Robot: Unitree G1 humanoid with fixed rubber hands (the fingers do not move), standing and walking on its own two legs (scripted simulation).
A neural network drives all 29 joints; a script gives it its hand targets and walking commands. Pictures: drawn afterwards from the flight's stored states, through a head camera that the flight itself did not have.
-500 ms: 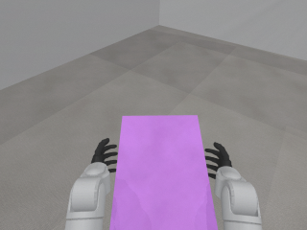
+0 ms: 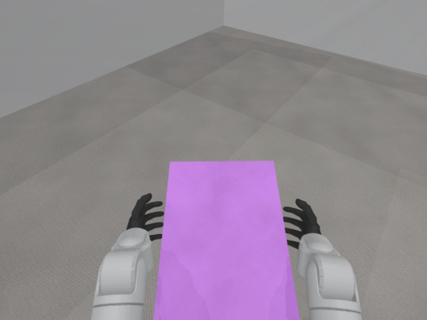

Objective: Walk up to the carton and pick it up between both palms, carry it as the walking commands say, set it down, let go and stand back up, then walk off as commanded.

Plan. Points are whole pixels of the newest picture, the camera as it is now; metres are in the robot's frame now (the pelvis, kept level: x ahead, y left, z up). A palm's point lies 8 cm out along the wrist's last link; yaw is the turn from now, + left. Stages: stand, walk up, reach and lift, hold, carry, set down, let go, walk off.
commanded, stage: carry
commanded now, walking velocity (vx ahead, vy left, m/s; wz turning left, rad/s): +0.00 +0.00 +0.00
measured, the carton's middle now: (222, 243) +0.31 +0.00 -0.03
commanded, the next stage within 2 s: hold in 0.16 s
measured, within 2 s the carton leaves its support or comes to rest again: neither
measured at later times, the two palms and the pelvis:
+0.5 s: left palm (154, 248) +0.26 +0.13 +0.03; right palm (321, 256) +0.26 -0.18 +0.03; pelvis -0.03 -0.02 +0.00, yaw +8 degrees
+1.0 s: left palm (156, 253) +0.29 +0.14 -0.04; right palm (300, 252) +0.30 -0.17 -0.04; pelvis -0.04 -0.04 -0.02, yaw +9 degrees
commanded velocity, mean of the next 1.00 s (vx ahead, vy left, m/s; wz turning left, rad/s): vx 0.00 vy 0.00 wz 0.00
